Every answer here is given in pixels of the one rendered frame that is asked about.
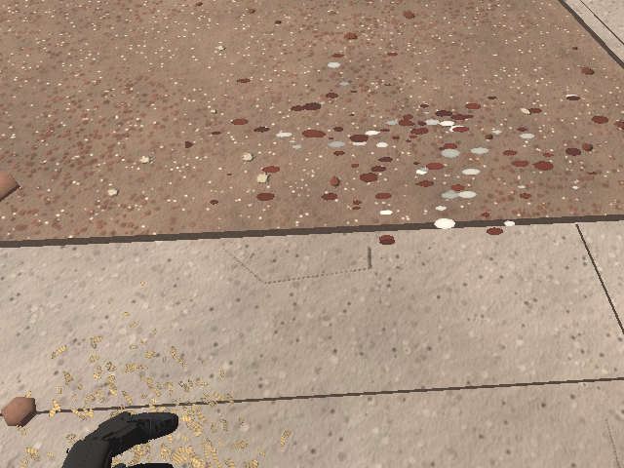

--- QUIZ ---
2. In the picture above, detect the robot left hand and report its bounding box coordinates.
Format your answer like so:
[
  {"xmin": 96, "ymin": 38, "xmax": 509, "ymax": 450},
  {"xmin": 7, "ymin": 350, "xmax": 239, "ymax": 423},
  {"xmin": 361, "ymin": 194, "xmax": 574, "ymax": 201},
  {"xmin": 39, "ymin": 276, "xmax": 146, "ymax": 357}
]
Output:
[{"xmin": 61, "ymin": 411, "xmax": 178, "ymax": 468}]

